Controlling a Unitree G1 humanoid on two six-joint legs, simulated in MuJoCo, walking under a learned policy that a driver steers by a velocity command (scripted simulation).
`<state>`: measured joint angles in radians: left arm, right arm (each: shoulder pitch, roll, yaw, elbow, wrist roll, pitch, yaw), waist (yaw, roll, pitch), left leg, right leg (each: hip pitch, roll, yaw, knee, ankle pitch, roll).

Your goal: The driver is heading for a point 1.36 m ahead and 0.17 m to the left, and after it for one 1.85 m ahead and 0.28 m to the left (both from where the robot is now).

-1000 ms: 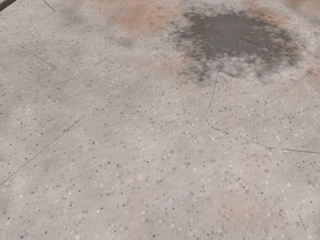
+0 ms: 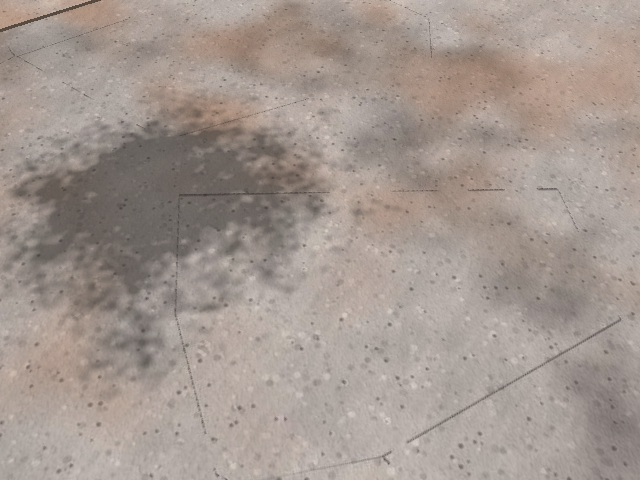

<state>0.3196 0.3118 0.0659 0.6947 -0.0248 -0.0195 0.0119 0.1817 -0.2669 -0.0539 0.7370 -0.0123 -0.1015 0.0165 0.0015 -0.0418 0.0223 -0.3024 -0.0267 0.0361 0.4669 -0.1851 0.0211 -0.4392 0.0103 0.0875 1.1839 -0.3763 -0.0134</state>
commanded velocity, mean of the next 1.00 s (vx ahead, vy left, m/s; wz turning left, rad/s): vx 0.50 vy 0.00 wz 0.09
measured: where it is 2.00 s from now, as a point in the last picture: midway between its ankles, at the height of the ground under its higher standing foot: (309, 334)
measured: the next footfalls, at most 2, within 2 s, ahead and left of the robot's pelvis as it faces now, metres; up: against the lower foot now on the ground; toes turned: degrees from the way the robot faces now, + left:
right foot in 0.36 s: +0.35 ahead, -0.16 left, +0.00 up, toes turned -6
left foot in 0.90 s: +0.65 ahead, +0.08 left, +0.00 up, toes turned +9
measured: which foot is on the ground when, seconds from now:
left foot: down 0.00-0.36, up 0.38-0.88, down 0.90-1.00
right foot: up 0.00-0.34, down 0.36-0.90, up 0.92-1.00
